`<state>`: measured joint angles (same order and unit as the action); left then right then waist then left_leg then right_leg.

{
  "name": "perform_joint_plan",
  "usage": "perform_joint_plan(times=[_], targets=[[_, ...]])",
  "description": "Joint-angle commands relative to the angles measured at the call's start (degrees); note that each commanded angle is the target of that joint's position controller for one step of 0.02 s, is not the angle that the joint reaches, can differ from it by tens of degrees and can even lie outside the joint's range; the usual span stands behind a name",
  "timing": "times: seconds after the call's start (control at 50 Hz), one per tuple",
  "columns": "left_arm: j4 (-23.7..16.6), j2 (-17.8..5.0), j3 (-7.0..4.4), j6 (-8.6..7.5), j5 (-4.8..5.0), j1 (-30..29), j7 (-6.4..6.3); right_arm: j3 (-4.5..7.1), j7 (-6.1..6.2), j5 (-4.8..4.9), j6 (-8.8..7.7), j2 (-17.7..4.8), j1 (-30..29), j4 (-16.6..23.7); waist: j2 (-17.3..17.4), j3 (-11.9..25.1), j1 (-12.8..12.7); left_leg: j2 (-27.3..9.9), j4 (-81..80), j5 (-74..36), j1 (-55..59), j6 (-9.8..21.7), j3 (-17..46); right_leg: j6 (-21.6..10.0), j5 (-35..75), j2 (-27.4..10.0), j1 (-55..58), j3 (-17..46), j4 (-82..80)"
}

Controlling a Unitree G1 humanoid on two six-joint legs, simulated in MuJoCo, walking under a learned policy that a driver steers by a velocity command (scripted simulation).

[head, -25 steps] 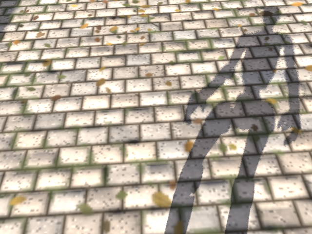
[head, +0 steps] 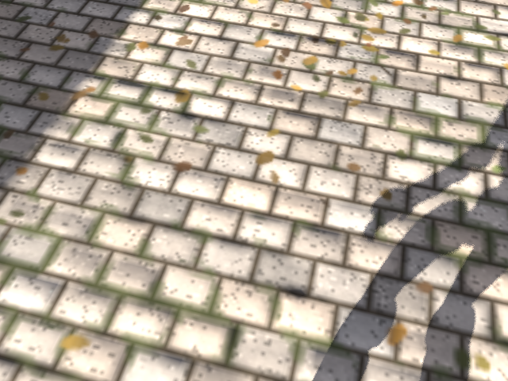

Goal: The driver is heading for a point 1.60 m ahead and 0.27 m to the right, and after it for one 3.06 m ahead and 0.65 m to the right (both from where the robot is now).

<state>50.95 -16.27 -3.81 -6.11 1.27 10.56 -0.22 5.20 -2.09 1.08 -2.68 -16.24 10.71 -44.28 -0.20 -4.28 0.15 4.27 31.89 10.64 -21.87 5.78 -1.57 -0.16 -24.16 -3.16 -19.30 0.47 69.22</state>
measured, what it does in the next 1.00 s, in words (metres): walks ahead: right foot, then left foot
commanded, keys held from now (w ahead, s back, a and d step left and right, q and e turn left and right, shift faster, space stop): w+q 0.34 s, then w+e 0.66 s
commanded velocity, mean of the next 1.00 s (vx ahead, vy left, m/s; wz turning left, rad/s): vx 0.50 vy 0.00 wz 0.07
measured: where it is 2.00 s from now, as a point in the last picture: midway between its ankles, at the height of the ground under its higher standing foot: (293, 180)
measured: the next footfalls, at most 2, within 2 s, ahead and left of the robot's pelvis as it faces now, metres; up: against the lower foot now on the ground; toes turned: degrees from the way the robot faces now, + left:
right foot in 0.38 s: +0.41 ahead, -0.12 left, +0.00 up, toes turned +16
left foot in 0.82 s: +0.58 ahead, +0.16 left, +0.00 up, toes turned +2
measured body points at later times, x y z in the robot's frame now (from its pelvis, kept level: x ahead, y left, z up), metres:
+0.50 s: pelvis +0.30 -0.04 +0.01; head +0.32 -0.04 +0.46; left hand +0.36 +0.25 -0.10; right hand +0.44 -0.30 -0.11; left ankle +0.16 +0.06 -0.64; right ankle +0.38 -0.13 -0.73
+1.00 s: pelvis +0.54 +0.04 +0.02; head +0.55 +0.06 +0.46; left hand +0.63 +0.33 -0.10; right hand +0.66 -0.23 -0.08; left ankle +0.54 +0.16 -0.73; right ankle +0.53 -0.10 -0.65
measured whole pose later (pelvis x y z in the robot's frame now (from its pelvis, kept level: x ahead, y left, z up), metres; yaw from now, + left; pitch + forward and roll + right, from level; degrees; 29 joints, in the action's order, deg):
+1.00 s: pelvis +0.54 +0.04 +0.02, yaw -1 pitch +1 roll +1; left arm 44.9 -18.4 -4.4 -2.2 1.6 16.5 -0.1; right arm 3.3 -0.3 -0.6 -5.3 -14.4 13.0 -43.3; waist -3.0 0.0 0.4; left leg 0.7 21.7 11.3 -11.8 1.1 -3.1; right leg -0.2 -18.6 -2.9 -31.2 2.8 63.7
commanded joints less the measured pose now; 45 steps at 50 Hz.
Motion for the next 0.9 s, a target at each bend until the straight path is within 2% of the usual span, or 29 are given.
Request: perform_joint_plan(times=[0.02,0.06,0.12,0.18,0.22,0.26,0.32,0.34,0.36,0.38,0.4,0.42,0.44,0.46,0.48,0.5,0.54,0.58,0.62,0.66,0.72,0.76,0.78,0.8,0.82,0.84,0.86,0.88,0.9], targets=[[-4.63,-7.62,-1.95,-1.54,-1.03,-1.27,-0.05,1.11,0.74,-0.74,-1.43,-5.71,1.56,3.94,1.66,7.28,-0.49,-14.95,-18.1,-9.13,17.34,10.98,23.57,-0.22,5.87,-4.2,-16.64,4.6,-3.67],[-5.13,-6.2,-1.85,-0.24,-1.76,-1.34,-0.13,1.33,1.4,-0.43,-1.62,-6.97,2.28,3.96,1.55,6.6,-1.16,-13.96,-19.37,-14.48,13.19,11.38,20.86,1.74,7.85,-3.87,-14.81,3.51,-8.69],[-7.43,-4.41,-1.21,0.36,-2.15,-7.55,-0.36,1.85,2.67,-0.23,-1.49,-9.06,4.99,3.42,2.12,4.33,0.43,-11.6,-20.0,-15.28,9.99,10.01,17.06,3.99,17.33,-2.05,-15.82,2.47,-20.73],[-9.22,-3.0,-0.46,-0.01,-1.62,-13.15,0.29,1.87,3.1,-0.06,-0.94,-9.02,6.85,2.92,4.39,3.3,2.82,-8.98,-19.34,-8.97,7.35,7.12,15.06,4.09,28.02,0.79,-11.54,1.94,-33.59],[-10.51,-3.43,-0.37,-0.3,-1.03,-15.86,0.74,1.94,3.06,0.1,-0.77,-9.14,8.66,2.12,5.11,2.98,4.05,-9.71,-18.71,-6.05,7.52,6.33,16.85,3.81,30.86,1.96,-9.36,2.14,-37.37],[-11.33,-4.81,-0.65,-0.71,-0.76,-16.72,1.17,1.83,3.17,0.38,-0.49,-8.56,9.88,1.48,5.48,3.1,4.18,-11.02,-15.72,-4.55,10.99,5.93,19.71,3.07,29.48,2.25,-9.27,3.53,-40.24],[-11.17,-7.04,-1.33,-1.68,-0.64,-14.14,1.69,1.92,3.68,0.14,0.11,-8.52,9.69,1.58,7.45,3.79,2.3,-12.96,-10.11,-6.72,15.42,5.05,24.38,1.12,22.38,2.51,-6.42,4.12,-42.23],[-10.16,-7.68,-1.77,-2.02,-0.72,-10.32,1.61,1.76,3.71,0.1,0.32,-8.04,8.88,1.98,8.17,5.0,0.15,-12.07,-7.23,-9.22,15.32,4.25,24.69,-0.05,21.48,2.96,-1.59,3.08,-43.92],[-8.29,-9.39,-2.55,-2.36,-1.44,-3.59,1.47,0.89,3.56,-0.35,0.22,-5.86,8.64,2.18,7.44,9.38,-2.86,-9.47,-0.17,-13.93,14.82,2.64,21.67,-2.11,22.32,1.65,7.37,2.78,-44.28],[-7.05,-11.94,-3.04,-2.41,-2.43,5.37,1.3,-0.37,3.38,-1.36,0.1,-2.87,10.15,2.74,1.92,17.73,-5.73,-6.09,15.24,-6.91,8.57,0.57,16.95,-5.84,19.29,-7.11,21.88,11.73,-42.54],[-3.65,-16.84,-4.51,-1.56,-2.65,11.77,1.73,-1.27,3.13,0.59,-0.69,0.68,20.18,2.95,-19.23,22.95,-1.63,2.77,34.31,19.16,-12.37,-4.1,10.59,-16.73,6.83,-18.45,39.0,40.58,-49.18],[-3.8,-11.27,-3.25,-1.46,-0.49,11.22,2.28,-0.74,3.27,1.27,-1.05,-4.79,19.42,1.63,-14.73,19.7,-3.32,-0.39,41.57,22.72,-20.44,-4.33,13.27,-17.09,-7.0,-18.76,38.72,48.21,-53.14],[-4.88,-7.4,-2.12,-1.15,-0.13,7.29,2.22,-0.07,3.09,0.96,-1.25,-7.87,11.66,2.78,-8.71,11.7,-4.61,-2.83,42.92,17.66,-22.94,-4.07,12.47,-14.76,-6.05,-16.02,31.91,39.37,-53.7],[-5.79,-6.71,-1.59,-0.61,-0.87,3.98,2.19,-0.19,3.19,-0.13,-1.58,-7.73,6.44,4.09,-3.9,8.23,-3.94,-5.21,41.17,13.57,-21.62,-3.9,9.36,-13.41,0.18,-13.32,25.05,32.56,-54.15],[-5.99,-6.1,-1.28,-0.19,-1.21,2.14,2.15,-0.08,3.15,-1.19,-2.17,-7.3,3.13,5.21,-2.65,4.99,-3.17,-6.83,37.13,10.71,-20.81,-3.92,8.24,-13.51,7.73,-11.36,19.27,28.26,-54.94],[-6.1,-5.43,-0.81,-0.15,-1.61,1.84,2.01,0.0,2.99,-1.56,-2.51,-6.52,2.7,5.63,-3.52,4.89,-1.91,-8.1,33.65,8.91,-17.61,-3.88,8.04,-13.09,14.13,-9.49,16.03,25.23,-55.56],[-5.57,-5.24,-0.63,-0.01,-1.01,3.12,1.78,-0.48,2.71,-1.61,-2.79,-4.24,3.12,6.21,-5.55,6.06,-0.73,-8.35,27.02,9.4,-14.61,-4.74,6.65,-13.75,21.09,-7.79,14.28,22.28,-56.35],[-5.13,-7.54,-1.29,0.26,-0.28,4.38,1.06,-1.27,2.57,-1.67,-2.83,-2.51,0.16,7.37,-5.41,5.62,-0.97,-7.89,18.1,8.52,-12.96,-6.06,4.96,-14.48,23.1,-7.56,11.66,19.78,-57.63],[-5.06,-9.44,-1.94,0.77,0.08,5.08,0.38,-1.99,2.24,-1.5,-3.03,-1.46,-3.81,8.2,-5.15,5.0,-1.92,-6.79,9.58,1.27,-8.69,-6.91,4.14,-13.55,22.35,-6.28,7.99,17.16,-58.44],[-4.79,-9.9,-2.12,1.34,0.24,6.67,0.11,-2.01,1.87,-0.91,-3.22,-2.08,-6.83,8.6,-5.35,4.55,-2.93,-5.17,3.84,-6.42,-4.53,-7.63,3.84,-12.42,21.95,-5.38,5.7,15.91,-58.51],[-3.99,-9.31,-2.0,2.17,0.61,10.08,-0.09,-1.73,1.49,-0.38,-3.68,-3.28,-10.47,9.76,-5.3,4.06,-3.78,-4.01,-1.56,-9.36,-0.93,-7.74,4.83,-11.14,18.89,-5.7,6.4,17.71,-56.16],[-4.07,-9.52,-2.1,2.63,0.58,10.45,-0.32,-1.14,1.5,-0.17,-4.08,-4.64,-9.96,9.8,-5.76,4.22,-2.37,-3.99,-4.82,-8.55,3.51,-6.91,5.1,-9.82,16.01,-6.04,6.61,19.87,-53.49],[-4.29,-9.01,-1.97,2.79,0.51,10.23,-0.42,-0.69,1.67,-0.22,-4.2,-5.37,-7.81,9.16,-5.75,4.82,-0.83,-4.27,-6.46,-7.93,7.79,-6.07,4.91,-8.78,15.28,-5.16,5.71,20.1,-51.2],[-4.71,-7.67,-1.57,2.79,0.2,9.94,-0.45,0.02,2.06,-0.49,-4.27,-6.65,-3.6,8.11,-5.66,6.48,1.48,-5.35,-7.6,-6.21,14.42,-4.81,5.08,-7.36,15.74,-3.01,3.59,19.4,-46.82],[-5.97,-4.68,-0.54,2.48,-0.4,8.56,-0.3,0.99,2.64,-1.31,-4.32,-9.59,4.2,7.14,-1.95,11.76,5.47,-12.72,-7.34,-2.97,25.54,-1.7,11.64,-5.14,13.02,0.25,-1.91,15.67,-34.21],[-7.74,-0.55,0.63,1.68,-0.12,12.96,-0.49,2.16,2.95,-1.98,-3.38,-14.39,10.08,6.17,12.32,18.62,5.22,-25.33,-10.65,5.27,40.62,4.86,30.16,-1.88,-2.96,6.87,-16.83,7.16,-16.35],[-8.57,-4.03,0.15,1.38,1.03,14.25,-0.58,2.01,2.4,-1.41,-2.84,-12.85,11.88,4.71,17.78,18.16,4.78,-29.89,-14.72,17.42,39.77,8.51,43.96,-1.27,-10.32,4.32,-26.09,6.2,-5.02],[-8.31,-7.63,-0.9,1.65,1.26,11.59,-0.58,0.84,2.24,-1.02,-2.97,-8.63,9.37,5.1,11.34,11.47,4.96,-27.18,-15.92,19.75,34.4,7.04,38.41,-1.17,-5.57,1.53,-28.49,7.66,-0.21],[-8.44,-7.81,-1.17,2.06,0.88,9.01,-0.5,0.14,2.13,-1.05,-2.99,-6.43,6.5,5.22,8.31,7.43,4.15,-24.25,-16.67,13.9,28.88,5.27,30.1,-0.87,-1.16,0.04,-27.76,6.58,0.36]])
